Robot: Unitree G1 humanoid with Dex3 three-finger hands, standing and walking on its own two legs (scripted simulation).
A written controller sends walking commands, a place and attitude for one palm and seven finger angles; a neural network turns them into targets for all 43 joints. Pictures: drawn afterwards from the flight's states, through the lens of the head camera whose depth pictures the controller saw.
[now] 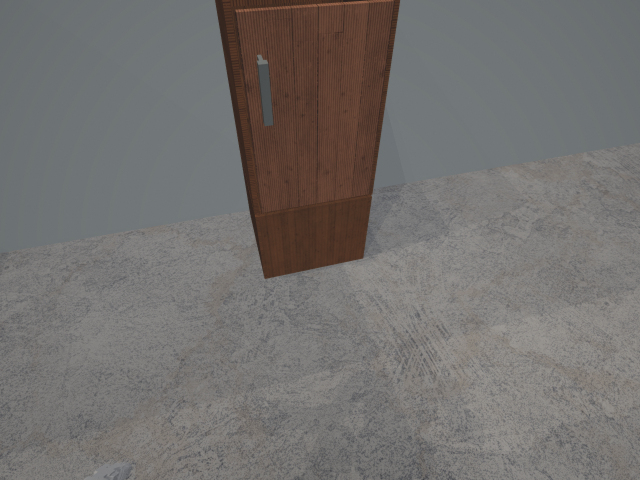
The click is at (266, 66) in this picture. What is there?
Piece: cupboard door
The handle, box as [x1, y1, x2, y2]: [257, 55, 272, 125]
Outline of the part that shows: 257,55 257,68 264,125 270,125 272,124 272,113 268,66 266,60 263,60 260,55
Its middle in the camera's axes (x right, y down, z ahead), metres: -0.14 -0.36 +0.95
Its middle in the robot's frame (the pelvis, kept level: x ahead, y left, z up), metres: +0.95 +0.20 +0.03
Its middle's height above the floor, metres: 0.80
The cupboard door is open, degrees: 0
